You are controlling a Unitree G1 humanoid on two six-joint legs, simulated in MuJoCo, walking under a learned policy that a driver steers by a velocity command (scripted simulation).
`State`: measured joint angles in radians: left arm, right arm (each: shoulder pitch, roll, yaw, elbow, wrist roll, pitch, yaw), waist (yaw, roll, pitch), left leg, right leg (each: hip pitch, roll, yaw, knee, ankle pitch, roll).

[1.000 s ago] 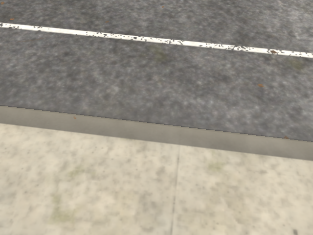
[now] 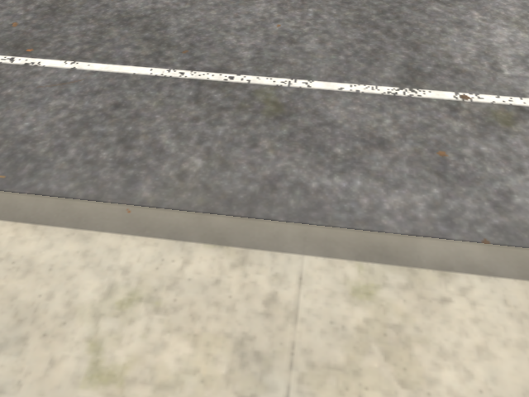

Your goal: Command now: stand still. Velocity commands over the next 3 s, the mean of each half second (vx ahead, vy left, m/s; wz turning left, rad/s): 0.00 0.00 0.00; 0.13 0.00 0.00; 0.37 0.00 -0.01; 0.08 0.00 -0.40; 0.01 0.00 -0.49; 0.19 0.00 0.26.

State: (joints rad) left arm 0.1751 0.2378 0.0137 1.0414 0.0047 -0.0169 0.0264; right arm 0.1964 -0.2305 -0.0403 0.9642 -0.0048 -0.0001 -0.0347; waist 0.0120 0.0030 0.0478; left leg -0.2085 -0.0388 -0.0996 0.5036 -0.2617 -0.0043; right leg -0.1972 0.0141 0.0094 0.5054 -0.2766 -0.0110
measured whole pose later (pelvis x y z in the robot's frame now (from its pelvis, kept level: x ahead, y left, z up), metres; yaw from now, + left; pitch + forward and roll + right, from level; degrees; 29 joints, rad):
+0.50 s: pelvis +0.00 -0.01 +0.00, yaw +0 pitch -1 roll +0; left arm 0.23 0.22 0.00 1.07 0.00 -0.02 0.03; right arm 0.22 -0.21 -0.02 1.07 0.00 0.00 -0.04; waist 0.01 0.00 0.04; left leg -0.21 -0.02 -0.10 0.49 -0.25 -0.02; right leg -0.20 0.03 0.01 0.49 -0.27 -0.02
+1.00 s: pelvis +0.05 +0.02 +0.00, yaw +0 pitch +1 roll -1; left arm 0.37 0.26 0.04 1.04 -0.03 -0.04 0.02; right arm 0.26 -0.23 -0.04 1.06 0.02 -0.09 -0.01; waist 0.01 -0.03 -0.02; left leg -0.24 0.00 0.03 0.51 -0.32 0.05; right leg -0.17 -0.01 0.02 0.51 -0.36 -0.03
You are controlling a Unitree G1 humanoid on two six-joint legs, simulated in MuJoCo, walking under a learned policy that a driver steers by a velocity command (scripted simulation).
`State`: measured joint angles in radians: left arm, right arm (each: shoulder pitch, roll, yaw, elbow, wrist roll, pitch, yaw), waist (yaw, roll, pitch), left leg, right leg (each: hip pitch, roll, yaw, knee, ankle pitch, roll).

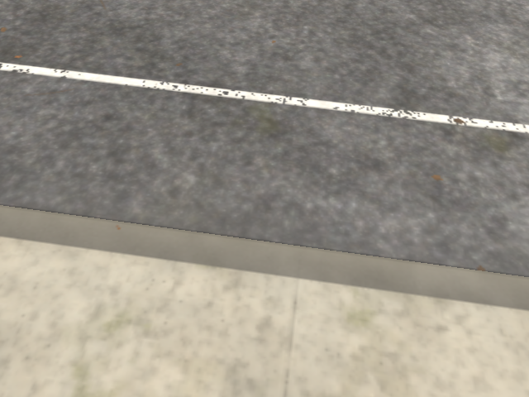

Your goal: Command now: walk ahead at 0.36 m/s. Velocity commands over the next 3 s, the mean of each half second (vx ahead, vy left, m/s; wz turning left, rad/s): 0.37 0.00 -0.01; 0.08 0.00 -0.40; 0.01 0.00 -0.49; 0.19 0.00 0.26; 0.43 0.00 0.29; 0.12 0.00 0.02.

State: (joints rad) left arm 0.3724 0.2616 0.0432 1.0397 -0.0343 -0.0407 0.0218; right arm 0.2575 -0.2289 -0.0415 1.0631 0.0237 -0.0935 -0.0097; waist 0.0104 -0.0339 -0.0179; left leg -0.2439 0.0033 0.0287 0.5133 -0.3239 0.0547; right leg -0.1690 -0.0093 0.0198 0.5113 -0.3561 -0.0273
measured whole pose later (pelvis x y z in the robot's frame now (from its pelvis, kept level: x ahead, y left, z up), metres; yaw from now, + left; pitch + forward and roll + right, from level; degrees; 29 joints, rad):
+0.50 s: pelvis +0.23 -0.02 -0.01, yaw +0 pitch +2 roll +0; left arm -0.02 0.24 0.03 0.84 0.01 -0.10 -0.04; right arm 0.43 -0.23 -0.02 1.06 -0.01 -0.07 -0.01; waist -0.06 -0.01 0.06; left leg -0.10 -0.02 -0.05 0.89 -0.52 -0.02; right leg -0.51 0.02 -0.05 0.55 -0.07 -0.07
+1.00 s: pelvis +0.33 +0.00 +0.01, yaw -14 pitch +3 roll -1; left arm 0.18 0.32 0.08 0.81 -0.02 0.02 0.04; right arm 0.14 -0.26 -0.06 0.82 -0.03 -0.03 -0.05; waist 0.02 -0.04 0.02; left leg -0.32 0.01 -0.02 0.47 -0.20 0.01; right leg -0.51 0.12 0.11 0.88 -0.45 0.00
